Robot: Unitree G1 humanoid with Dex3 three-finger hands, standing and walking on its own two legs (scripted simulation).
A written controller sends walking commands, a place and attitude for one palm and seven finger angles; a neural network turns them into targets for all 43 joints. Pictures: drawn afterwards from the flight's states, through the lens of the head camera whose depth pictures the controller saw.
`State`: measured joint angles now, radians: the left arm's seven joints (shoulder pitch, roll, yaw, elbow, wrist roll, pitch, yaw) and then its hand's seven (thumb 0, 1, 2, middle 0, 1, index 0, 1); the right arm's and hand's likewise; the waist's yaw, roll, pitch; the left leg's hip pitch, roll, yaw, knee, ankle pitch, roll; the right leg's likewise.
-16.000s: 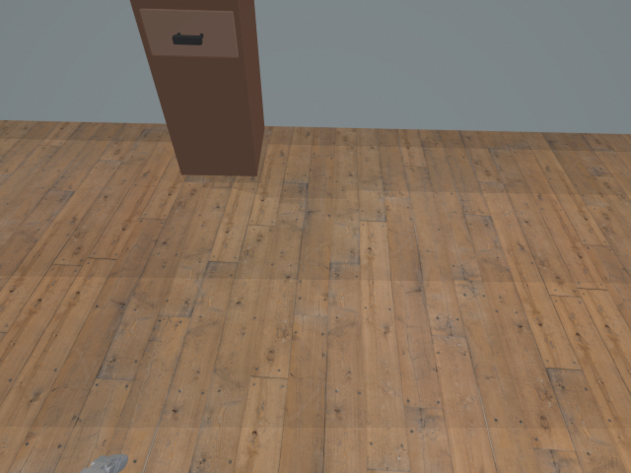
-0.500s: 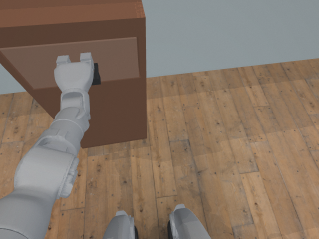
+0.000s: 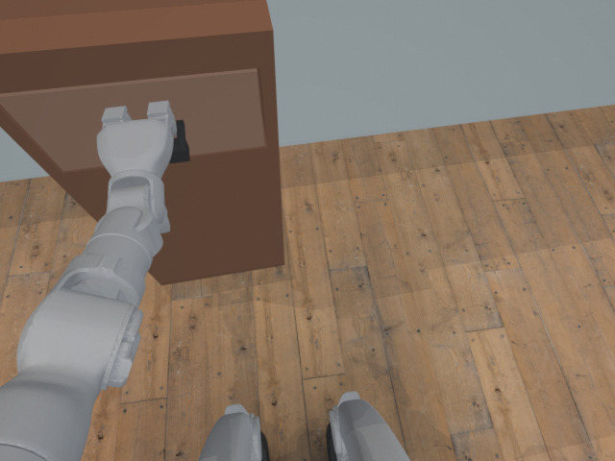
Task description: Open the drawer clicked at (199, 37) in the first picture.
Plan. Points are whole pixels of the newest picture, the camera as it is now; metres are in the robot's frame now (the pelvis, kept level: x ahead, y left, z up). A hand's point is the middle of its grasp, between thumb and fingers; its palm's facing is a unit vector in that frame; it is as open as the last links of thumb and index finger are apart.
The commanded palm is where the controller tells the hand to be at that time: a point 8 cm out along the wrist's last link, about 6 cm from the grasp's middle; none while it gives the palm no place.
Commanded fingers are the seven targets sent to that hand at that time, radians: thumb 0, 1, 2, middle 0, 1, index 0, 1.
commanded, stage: lift the fingers back up to retry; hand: left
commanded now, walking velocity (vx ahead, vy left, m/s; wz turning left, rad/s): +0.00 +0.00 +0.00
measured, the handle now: (151, 141) +0.57 +0.18 +0.00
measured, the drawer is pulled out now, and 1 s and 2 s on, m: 0.00 0.00 0.00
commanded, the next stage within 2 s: re-aim the fingers above the handle in 0.64 s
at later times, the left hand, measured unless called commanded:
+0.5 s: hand (138, 144) +0.52 +0.17 +0.05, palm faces -0.05 -0.06 -1.00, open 13.9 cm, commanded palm +0.50 +0.17 +0.11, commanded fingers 0.00 -0.50 0.30 -0.30 -1.20 -0.30 -1.20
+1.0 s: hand (127, 144) +0.52 +0.18 +0.06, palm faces -0.01 +0.01 -1.00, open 13.9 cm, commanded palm +0.50 +0.17 +0.11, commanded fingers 0.00 -0.50 0.30 -0.30 -1.20 -0.30 -1.20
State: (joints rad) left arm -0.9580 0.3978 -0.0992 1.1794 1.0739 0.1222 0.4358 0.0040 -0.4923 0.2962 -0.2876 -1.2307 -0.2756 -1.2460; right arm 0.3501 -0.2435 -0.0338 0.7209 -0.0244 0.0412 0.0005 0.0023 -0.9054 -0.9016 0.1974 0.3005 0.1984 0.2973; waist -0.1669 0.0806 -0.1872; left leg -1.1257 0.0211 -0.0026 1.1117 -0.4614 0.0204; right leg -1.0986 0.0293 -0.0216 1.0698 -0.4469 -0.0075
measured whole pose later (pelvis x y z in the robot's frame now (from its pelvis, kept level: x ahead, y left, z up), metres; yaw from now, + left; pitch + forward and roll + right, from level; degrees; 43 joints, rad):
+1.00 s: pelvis +0.04 +0.00 +0.05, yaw +0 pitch +21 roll -1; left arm -0.83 0.33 -0.11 1.10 1.08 0.14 0.45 0.00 -0.49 0.30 -0.32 -1.20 -0.32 -1.20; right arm 0.32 -0.23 -0.07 0.73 -0.02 0.09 0.00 0.00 -0.91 -0.90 0.20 0.30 0.20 0.30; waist -0.11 0.07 -0.17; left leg -0.79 0.01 0.01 0.85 -0.41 0.02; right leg -0.77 0.02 -0.01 0.81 -0.40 -0.01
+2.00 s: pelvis +0.04 +0.00 +0.05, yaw +0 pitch +20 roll -1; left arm -0.79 0.37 -0.10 1.09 1.02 0.14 0.35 0.00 -0.49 0.30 -0.33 -1.21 -0.32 -1.20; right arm 0.36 -0.22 -0.05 0.73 -0.01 0.08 -0.02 0.00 -0.91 -0.90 0.20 0.30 0.20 0.30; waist -0.11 0.07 -0.15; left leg -0.77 0.01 0.02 0.81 -0.40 0.02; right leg -0.75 0.03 0.01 0.78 -0.38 0.00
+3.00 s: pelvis +0.03 +0.00 +0.05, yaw +1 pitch +20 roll -1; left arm -0.83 0.33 -0.15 1.10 1.08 0.05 0.40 0.00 -0.49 0.30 -0.32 -1.20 -0.32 -1.20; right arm 0.34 -0.24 -0.07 0.76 -0.01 0.05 -0.02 0.00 -0.90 -0.90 0.20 0.30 0.20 0.30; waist -0.11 0.05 -0.17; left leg -0.79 0.01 0.00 0.85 -0.40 0.02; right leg -0.76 0.02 -0.02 0.81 -0.39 -0.01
